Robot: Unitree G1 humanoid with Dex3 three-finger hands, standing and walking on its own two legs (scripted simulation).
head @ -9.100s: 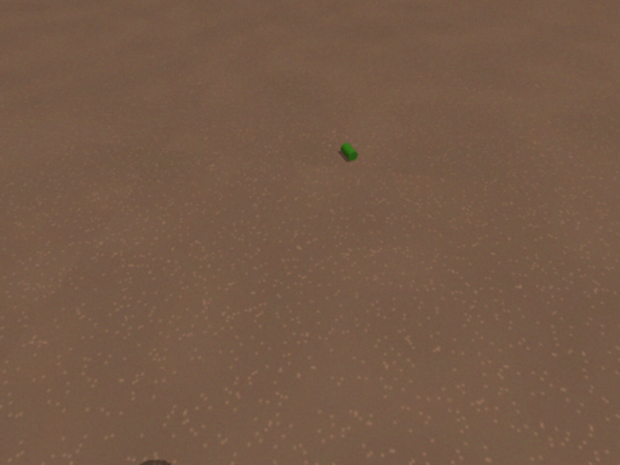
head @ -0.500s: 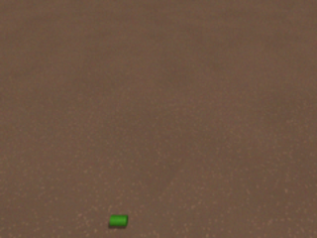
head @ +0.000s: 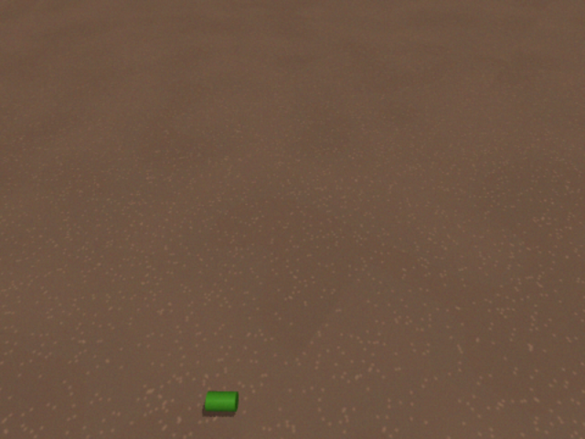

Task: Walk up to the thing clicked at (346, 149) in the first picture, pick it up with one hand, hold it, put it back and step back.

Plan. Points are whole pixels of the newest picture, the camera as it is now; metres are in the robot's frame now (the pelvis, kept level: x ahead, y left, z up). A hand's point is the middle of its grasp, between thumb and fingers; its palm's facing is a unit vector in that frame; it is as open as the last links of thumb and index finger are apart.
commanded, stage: walk up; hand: left
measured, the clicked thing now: (222, 401) +0.41 +0.27 -0.76
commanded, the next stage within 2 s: stand in 1.42 s
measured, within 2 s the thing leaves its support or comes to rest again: neither
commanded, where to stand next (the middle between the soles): +0.02 +0.04 m, yaw +0 degrees
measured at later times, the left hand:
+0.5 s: hand out of the picture +0.06 +0.27 -0.16, palm faces -0.04 -0.94 -0.35, open 7.3 cm
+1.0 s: hand out of the picture +0.07 +0.28 -0.16, palm faces -0.05 -0.93 -0.37, open 7.3 cm
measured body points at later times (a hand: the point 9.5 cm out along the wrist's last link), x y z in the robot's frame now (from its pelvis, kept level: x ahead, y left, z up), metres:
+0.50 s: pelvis -0.02 +0.02 +0.00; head -0.01 +0.02 +0.45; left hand +0.06 +0.32 -0.13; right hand +0.04 -0.28 -0.14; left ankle -0.03 +0.12 -0.75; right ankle +0.00 -0.10 -0.75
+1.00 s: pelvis -0.01 +0.03 +0.00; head +0.00 +0.02 +0.45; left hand +0.07 +0.33 -0.13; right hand +0.07 -0.28 -0.13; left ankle -0.03 +0.12 -0.75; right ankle +0.00 -0.10 -0.75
